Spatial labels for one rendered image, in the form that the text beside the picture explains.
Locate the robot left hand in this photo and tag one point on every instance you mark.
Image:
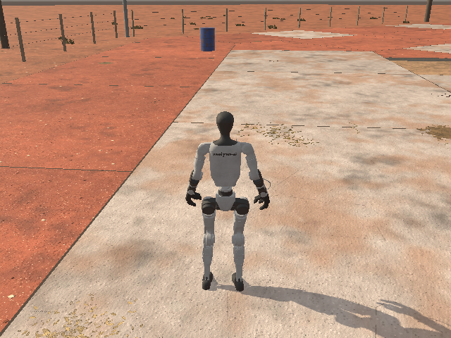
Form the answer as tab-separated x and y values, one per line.
194	196

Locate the robot left thigh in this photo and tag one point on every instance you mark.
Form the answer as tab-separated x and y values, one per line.
209	213

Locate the left robot upper arm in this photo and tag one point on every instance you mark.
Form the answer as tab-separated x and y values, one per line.
202	150

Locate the robot right forearm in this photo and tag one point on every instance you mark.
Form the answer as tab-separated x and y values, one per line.
260	185

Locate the right robot upper arm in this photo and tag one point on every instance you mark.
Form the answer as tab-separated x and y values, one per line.
247	149

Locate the robot left forearm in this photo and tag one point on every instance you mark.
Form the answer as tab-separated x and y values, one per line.
192	185

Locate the robot right hand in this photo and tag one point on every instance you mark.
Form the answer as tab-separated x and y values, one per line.
261	200

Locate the left robot shin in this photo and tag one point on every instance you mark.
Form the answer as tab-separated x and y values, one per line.
207	255

